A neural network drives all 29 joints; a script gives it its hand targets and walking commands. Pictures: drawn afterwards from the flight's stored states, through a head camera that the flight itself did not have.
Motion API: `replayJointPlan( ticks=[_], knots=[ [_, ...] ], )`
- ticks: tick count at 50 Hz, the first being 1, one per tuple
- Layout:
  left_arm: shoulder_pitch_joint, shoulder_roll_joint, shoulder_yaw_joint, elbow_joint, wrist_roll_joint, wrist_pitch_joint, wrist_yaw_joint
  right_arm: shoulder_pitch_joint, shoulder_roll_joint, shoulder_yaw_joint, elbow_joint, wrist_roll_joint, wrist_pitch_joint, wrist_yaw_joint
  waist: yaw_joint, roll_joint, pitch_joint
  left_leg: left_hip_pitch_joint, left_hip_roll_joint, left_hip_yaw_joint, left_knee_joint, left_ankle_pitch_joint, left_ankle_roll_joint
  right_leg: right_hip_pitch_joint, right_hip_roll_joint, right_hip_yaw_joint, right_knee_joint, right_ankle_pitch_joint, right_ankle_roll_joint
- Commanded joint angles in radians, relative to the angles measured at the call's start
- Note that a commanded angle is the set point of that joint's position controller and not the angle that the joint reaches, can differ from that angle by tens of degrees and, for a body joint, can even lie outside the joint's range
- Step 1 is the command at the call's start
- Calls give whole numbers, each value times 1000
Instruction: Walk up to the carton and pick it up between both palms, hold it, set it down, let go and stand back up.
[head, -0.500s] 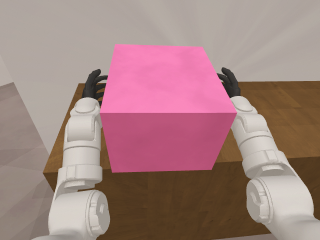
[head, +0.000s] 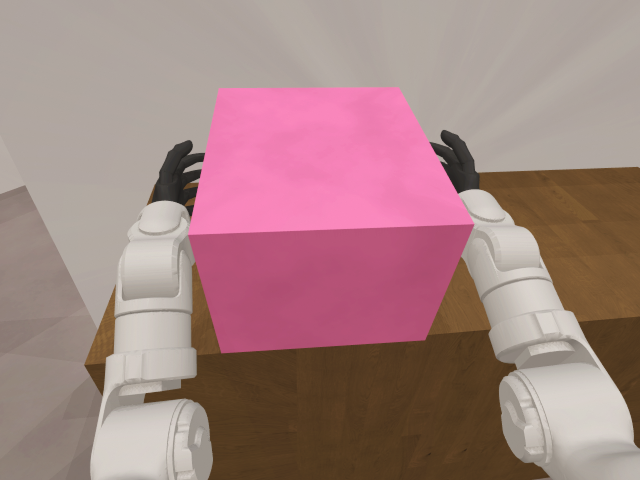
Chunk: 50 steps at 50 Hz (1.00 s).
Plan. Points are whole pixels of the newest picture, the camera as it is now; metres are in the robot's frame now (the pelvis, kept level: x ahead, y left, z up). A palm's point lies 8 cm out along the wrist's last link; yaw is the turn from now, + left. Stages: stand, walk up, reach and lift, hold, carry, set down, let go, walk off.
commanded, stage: reach and lift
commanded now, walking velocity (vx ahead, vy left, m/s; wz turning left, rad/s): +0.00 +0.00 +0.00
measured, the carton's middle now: (317, 208) +0.41 -0.01 +0.20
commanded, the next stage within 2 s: hold in 0.78 s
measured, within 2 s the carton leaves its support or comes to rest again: neither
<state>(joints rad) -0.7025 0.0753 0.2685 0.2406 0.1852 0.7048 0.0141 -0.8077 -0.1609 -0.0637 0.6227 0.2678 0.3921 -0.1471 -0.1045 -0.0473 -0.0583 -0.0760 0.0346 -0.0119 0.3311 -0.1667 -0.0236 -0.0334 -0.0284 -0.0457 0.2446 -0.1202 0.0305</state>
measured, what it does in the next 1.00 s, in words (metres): stands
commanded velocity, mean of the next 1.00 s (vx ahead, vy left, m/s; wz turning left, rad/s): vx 0.00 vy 0.00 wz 0.00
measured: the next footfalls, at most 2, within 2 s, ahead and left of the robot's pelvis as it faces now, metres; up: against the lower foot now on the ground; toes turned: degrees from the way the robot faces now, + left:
none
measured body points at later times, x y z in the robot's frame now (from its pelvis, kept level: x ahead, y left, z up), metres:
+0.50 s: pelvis +0.00 -0.01 +0.00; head -0.06 +0.02 +0.45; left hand +0.39 +0.17 +0.24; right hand +0.39 -0.17 +0.26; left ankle +0.01 +0.13 -0.75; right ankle +0.01 -0.14 -0.75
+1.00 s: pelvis -0.01 -0.01 +0.00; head -0.08 +0.02 +0.44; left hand +0.37 +0.17 +0.26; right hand +0.38 -0.17 +0.28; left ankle +0.01 +0.13 -0.75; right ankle +0.01 -0.14 -0.75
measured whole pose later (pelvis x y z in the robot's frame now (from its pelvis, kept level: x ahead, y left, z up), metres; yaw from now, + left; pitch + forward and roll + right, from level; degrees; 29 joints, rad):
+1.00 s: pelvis -0.01 -0.01 +0.00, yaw +0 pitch -6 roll -1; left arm -0.81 0.11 0.32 0.23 0.21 0.87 -0.03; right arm -0.96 -0.18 -0.07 0.67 0.30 0.57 -0.18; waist -0.07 -0.06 -0.09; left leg -0.08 0.05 -0.01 0.33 -0.15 -0.04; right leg -0.05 -0.01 -0.04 0.28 -0.12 0.01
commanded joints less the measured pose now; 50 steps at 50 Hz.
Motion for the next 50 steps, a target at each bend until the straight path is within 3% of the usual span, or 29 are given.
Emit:
replayJointPlan(
  ticks=[1,3,5,7,8,10,12,14,15,16,19,22,23,24,25,26,27,28,32,33,36,37,39,40,41,42,43,46,50],
  knots=[
    [-722,-462,-338,-61,-107,-42,-169,-787,582,327,-240,76,6,127,38,23,-320,29,-98,33,-58,163,11,154,82,-2,12,165,30],
    [-698,-493,-375,-84,-104,-32,-179,-758,564,305,-235,80,15,126,12,53,-331,50,-86,22,-62,177,-11,119,99,-8,10,143,19],
    [-780,-486,-345,-81,-103,-31,-177,-784,585,270,-158,71,24,137,30,82,-292,27,-88,31,-73,133,-3,93,87,6,-3,65,7],
    [-743,-498,-353,-72,-117,-25,-173,-860,616,341,-257,112,14,134,55,30,-361,50,-93,32,-51,195,11,129,95,0,15,159,24],
    [-798,-495,-385,-131,-141,-35,-175,-830,604,303,-235,111,19,135,32,73,-385,57,-88,28,-49,190,-7,125,91,1,23,174,16],
    [-795,-504,-382,-132,-141,-34,-173,-841,615,330,-253,119,22,127,33,36,-456,84,-82,20,-24,246,-2,151,104,5,30,214,20],
    [-776,-472,-346,-77,-110,-16,-177,-793,600,291,-151,109,51,130,34,63,-344,41,-91,36,-45,184,-6,123,92,7,17,153,16],
    [-801,-462,-326,-39,-120,-15,-195,-811,588,257,-153,82,55,130,15,23,-343,26,-84,28,-62,83,8,119,87,11,6,82,20],
    [-844,-476,-362,-77,-139,-19,-187,-837,596,265,-170,87,45,137,25,70,-363,21,-84,35,-70,71,-2,87,91,2,6,32,11],
    [-883,-534,-421,-118,-189,-35,-180,-840,589,235,-169,72,45,135,-22,79,-394,34,-67,13,-58,119,-26,76,101,-2,23,92,1],
    [-882,-487,-376,-102,-187,-31,-184,-844,628,269,-160,91,60,123,6,48,-432,44,-91,28,-36,193,-10,146,88,18,28,195,21],
    [-803,-519,-445,-228,-209,-21,-178,-806,597,326,-291,151,57,98,-35,93,-559,111,-82,9,7,388,-42,254,100,21,60,441,21],
    [-812,-498,-438,-187,-186,-13,-181,-769,559,283,-247,143,71,88,-48,143,-504,85,-91,11,12,366,-56,246,98,18,53,402,17],
    [-769,-485,-420,-194,-183,-7,-187,-748,563,317,-254,156,79,85,-30,108,-469,96,-90,10,6,388,-47,230,102,17,48,419,25],
    [-773,-489,-420,-220,-161,3,-189,-700,548,290,-221,160,94,86,-37,140,-435,82,-88,6,-1,367,-60,234,104,15,55,390,20],
    [-772,-457,-366,-158,-119,16,-193,-752,544,308,-227,150,92,90,4,128,-375,58,-97,17,-18,283,-40,196,93,13,29,282,24],
    [-792,-475,-370,-169,-147,14,-203,-769,556,290,-237,138,98,91,-9,106,-363,42,-92,9,-33,235,-36,187,91,10,22,235,25],
    [-761,-415,-292,-30,-97,29,-210,-815,551,272,-170,113,115,92,18,45,-229,-7,-100,19,-69,109,-2,138,80,14,-3,112,35],
    [-816,-469,-358,-226,-147,29,-192,-815,590,341,-259,183,119,105,26,61,-388,62,-82,14,-38,265,-19,194,101,14,38,232,14],
    [-848,-502,-421,-324,-205,22,-179,-839,616,386,-371,221,108,103,25,67,-518,102,-83,10,-4,379,-27,212,116,10,56,336,16],
    [-867,-493,-435,-255,-194,44,-160,-870,558,339,-351,199,120,97,7,117,-430,73,-85,19,-15,270,-49,133,111,13,37,222,12],
    [-811,-460,-367,-196,-160,50,-167,-835,570,346,-311,187,133,99,33,46,-408,75,-83,14,-22,255,-20,131,108,13,22,206,16],
    [-773,-425,-314,-128,-115,74,-181,-823,545,328,-247,175,154,102,56,25,-296,34,-82,24,-47,194,-7,118,106,13,7,128,16],
    [-762,-437,-309,-83,-119,84,-192,-822,547,306,-228,154,161,101,38,14,-251,7,-82,25,-81,104,0,93,97,15,-9,60,18],
    [-744,-455,-313,-120,-121,82,-197,-850,577,332,-287,165,151,103,57,-5,-330,18,-75,20,-60,154,9,131,103,19,4,122,12],
    [-777,-451,-331,-119,-110,90,-201,-810,530,296,-216,168,166,107,18,51,-312,6,-73,11,-73,98,-15,120,104,20,11,62,-5],
    [-809,-450,-342,-165,-137,84,-194,-862,578,323,-261,183,160,109,52,25,-375,18,-75,22,-64,134,-2,136,109,21,20,101,5],
    [-907,-478,-388,-211,-174,74,-190,-882,577,284,-231,183,158,115,7,98,-386,5,-77,21,-54,121,-20,104,104,27,26,92,-2],
    [-927,-472,-394,-154,-181,73,-185,-901,579,255,-181,150,158,117,6,114,-391,-17,-79,28,-60,68,-13,106,94,29,15,61,-4]
  ],
)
